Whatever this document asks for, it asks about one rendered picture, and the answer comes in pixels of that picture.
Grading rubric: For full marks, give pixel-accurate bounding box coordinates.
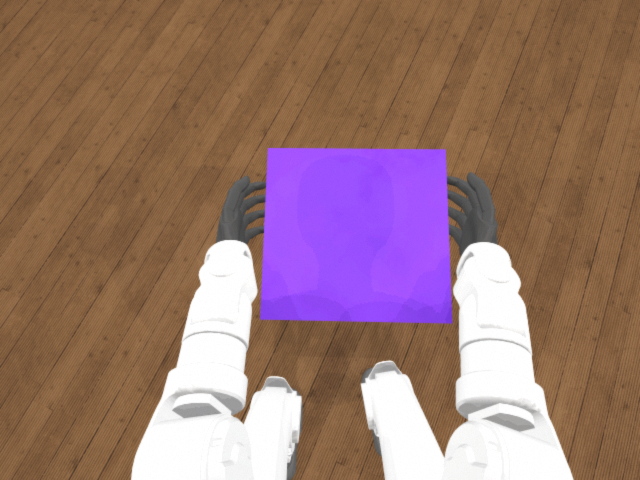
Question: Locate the left robot forearm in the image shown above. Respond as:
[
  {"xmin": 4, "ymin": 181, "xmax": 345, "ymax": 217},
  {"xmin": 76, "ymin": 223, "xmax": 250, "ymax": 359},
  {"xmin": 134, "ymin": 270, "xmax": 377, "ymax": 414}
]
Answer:
[{"xmin": 131, "ymin": 240, "xmax": 257, "ymax": 480}]

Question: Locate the robot right foot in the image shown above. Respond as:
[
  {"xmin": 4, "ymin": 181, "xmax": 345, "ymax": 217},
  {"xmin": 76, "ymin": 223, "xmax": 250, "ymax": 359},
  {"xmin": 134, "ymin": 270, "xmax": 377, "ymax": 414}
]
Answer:
[{"xmin": 361, "ymin": 367, "xmax": 382, "ymax": 457}]

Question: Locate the robot left hand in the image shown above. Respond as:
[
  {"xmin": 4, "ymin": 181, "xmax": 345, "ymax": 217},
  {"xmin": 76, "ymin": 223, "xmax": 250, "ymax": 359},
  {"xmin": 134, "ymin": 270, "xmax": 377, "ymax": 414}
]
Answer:
[{"xmin": 216, "ymin": 175, "xmax": 266, "ymax": 245}]

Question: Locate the carton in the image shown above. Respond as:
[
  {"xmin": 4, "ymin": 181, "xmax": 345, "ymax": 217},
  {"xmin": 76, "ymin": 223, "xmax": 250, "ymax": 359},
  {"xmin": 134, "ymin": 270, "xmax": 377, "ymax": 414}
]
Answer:
[{"xmin": 260, "ymin": 148, "xmax": 452, "ymax": 323}]

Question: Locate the robot right hand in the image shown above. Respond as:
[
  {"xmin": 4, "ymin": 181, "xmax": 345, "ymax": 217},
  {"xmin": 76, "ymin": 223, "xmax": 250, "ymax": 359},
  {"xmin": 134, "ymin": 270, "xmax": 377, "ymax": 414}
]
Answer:
[{"xmin": 447, "ymin": 172, "xmax": 498, "ymax": 256}]

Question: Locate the robot right upper arm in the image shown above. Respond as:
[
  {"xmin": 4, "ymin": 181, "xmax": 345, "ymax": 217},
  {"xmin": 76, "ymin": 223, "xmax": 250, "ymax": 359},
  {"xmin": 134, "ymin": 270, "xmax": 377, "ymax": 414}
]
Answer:
[{"xmin": 441, "ymin": 419, "xmax": 573, "ymax": 480}]

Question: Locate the right robot forearm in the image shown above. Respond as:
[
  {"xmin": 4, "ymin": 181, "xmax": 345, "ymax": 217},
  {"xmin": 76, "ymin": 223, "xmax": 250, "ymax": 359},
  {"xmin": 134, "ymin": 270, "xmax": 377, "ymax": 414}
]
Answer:
[{"xmin": 453, "ymin": 242, "xmax": 568, "ymax": 464}]

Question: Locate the robot left upper arm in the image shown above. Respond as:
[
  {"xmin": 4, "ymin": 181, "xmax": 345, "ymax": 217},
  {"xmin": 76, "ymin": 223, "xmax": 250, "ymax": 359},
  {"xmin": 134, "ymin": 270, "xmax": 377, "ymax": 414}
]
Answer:
[{"xmin": 133, "ymin": 413, "xmax": 254, "ymax": 480}]

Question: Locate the robot left thigh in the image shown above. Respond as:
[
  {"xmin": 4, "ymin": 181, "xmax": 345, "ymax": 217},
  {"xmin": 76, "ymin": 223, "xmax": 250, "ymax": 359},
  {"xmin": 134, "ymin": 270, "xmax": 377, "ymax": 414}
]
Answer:
[{"xmin": 244, "ymin": 387, "xmax": 302, "ymax": 480}]

